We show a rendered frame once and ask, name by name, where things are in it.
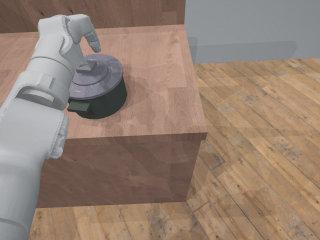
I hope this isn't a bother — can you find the lid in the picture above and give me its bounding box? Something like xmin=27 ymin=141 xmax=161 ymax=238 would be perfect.
xmin=69 ymin=54 xmax=124 ymax=100

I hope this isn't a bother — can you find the knob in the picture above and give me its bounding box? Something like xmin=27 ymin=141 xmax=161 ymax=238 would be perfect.
xmin=76 ymin=60 xmax=97 ymax=75

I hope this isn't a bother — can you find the table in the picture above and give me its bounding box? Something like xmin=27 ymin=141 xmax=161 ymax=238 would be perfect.
xmin=0 ymin=0 xmax=208 ymax=209

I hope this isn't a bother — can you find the left robot upper arm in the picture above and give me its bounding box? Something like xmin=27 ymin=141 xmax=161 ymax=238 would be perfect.
xmin=0 ymin=97 xmax=70 ymax=240

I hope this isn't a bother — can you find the left robot hand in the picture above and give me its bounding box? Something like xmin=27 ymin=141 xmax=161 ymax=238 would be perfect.
xmin=68 ymin=14 xmax=101 ymax=67

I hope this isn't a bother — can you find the pot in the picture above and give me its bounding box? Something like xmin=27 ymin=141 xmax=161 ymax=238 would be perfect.
xmin=67 ymin=76 xmax=128 ymax=120

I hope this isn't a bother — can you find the robot left forearm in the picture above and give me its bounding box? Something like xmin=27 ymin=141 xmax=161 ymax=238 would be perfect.
xmin=0 ymin=14 xmax=82 ymax=126

